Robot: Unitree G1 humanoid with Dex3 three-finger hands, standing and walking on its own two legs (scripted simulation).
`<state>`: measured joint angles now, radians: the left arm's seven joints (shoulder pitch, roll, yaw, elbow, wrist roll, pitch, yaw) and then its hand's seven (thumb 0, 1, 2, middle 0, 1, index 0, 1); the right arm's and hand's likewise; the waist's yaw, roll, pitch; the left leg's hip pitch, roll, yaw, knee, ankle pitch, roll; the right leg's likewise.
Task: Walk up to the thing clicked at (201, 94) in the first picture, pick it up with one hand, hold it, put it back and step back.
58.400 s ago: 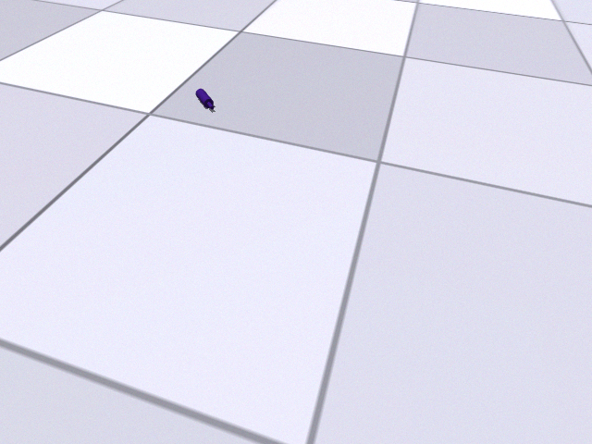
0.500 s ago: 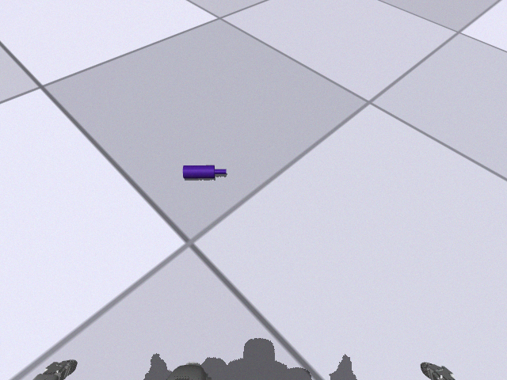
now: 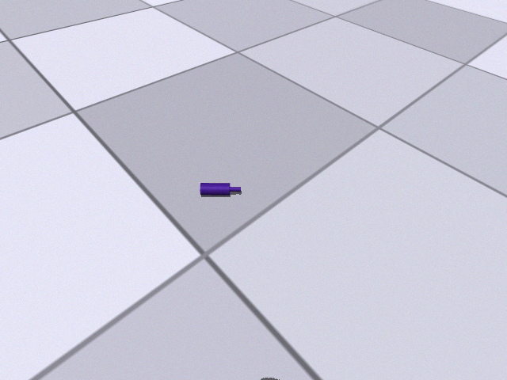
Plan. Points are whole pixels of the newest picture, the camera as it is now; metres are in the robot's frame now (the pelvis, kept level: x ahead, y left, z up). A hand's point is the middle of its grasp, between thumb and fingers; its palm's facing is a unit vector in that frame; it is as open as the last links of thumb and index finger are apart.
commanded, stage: step back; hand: left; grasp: from above
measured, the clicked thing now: (220, 189) +1.13 +0.18 -0.74
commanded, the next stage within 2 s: stand in 0.68 s
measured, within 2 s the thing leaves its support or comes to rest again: neither
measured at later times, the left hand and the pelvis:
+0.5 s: hand out of the picture +0.14 +0.27 -0.15, palm faces +0.05 -0.94 -0.35, open 7.4 cm; pelvis +0.05 +0.01 -0.01, yaw +2 degrees
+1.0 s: hand out of the picture +0.14 +0.26 -0.14, palm faces +0.02 -0.94 -0.33, open 7.4 cm; pelvis +0.06 +0.01 +0.01, yaw +1 degrees
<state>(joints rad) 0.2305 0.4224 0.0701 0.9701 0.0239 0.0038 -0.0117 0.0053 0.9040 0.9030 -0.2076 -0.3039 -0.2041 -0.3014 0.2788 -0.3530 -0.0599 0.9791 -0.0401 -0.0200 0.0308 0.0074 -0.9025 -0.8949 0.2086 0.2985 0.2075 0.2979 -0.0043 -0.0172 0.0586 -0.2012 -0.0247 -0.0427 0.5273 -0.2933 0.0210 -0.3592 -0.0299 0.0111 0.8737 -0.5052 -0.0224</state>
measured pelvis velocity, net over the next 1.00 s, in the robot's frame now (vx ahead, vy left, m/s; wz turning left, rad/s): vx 0.06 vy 0.01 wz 0.02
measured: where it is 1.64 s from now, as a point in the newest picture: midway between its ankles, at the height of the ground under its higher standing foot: outside the picture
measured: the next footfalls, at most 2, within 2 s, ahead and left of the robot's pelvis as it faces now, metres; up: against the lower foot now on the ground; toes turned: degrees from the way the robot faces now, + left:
right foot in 0.14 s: +0.11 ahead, -0.13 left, +0.00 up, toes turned -1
left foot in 0.42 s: +0.08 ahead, +0.13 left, +0.00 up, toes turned +1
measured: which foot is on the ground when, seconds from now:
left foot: down 0.00-0.16, up 0.18-0.40, down 0.42-1.00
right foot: up 0.00-0.12, down 0.14-1.00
